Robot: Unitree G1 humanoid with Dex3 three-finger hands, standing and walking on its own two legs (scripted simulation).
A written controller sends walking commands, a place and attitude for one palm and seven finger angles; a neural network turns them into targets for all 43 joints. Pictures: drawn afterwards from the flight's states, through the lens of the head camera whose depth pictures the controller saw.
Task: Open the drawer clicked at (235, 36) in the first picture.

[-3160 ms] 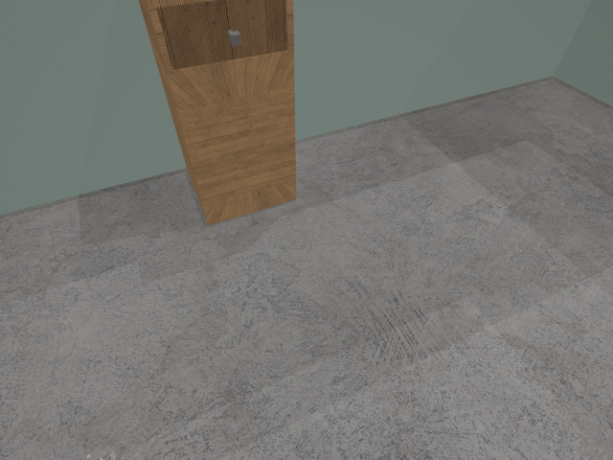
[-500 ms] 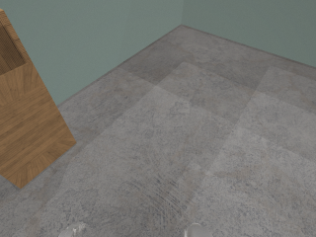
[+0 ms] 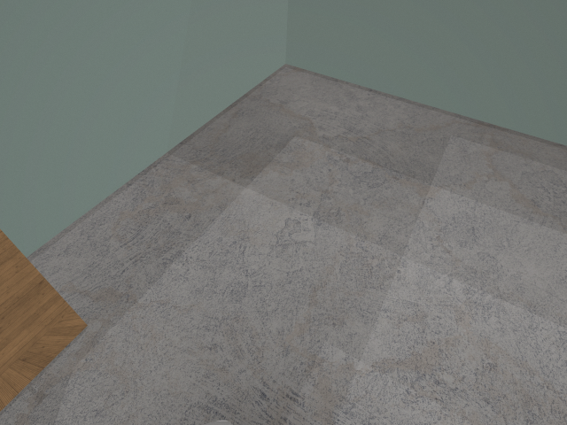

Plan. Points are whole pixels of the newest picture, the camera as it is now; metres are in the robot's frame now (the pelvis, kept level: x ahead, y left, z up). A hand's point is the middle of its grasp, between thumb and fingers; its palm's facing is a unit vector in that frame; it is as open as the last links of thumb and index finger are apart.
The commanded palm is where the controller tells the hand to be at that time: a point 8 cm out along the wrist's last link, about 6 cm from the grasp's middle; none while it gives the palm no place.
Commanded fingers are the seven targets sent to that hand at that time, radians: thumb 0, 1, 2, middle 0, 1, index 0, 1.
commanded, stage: walk to a spot facing it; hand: left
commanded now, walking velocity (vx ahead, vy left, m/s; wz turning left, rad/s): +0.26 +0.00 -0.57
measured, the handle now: out of the picture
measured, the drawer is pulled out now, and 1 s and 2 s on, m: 0.00 0.00 0.00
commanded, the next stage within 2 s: turn to face it in 0.22 s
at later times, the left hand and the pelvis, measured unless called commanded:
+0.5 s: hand (230, 329) +0.32 +0.13 -0.17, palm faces -0.22 -0.95 -0.22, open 7.4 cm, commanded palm none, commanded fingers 0.00 0.90 0.90 -0.20 -0.30 -0.20 -0.30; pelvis +0.16 -0.02 -0.01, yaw -11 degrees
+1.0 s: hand (168, 367) +0.24 +0.23 -0.18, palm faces +0.14 -0.97 -0.22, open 7.4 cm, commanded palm none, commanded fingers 0.00 0.90 0.90 -0.20 -0.30 -0.20 -0.30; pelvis +0.18 +0.01 +0.00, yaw +5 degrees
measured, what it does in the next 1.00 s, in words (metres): walks ahead: left foot, then right foot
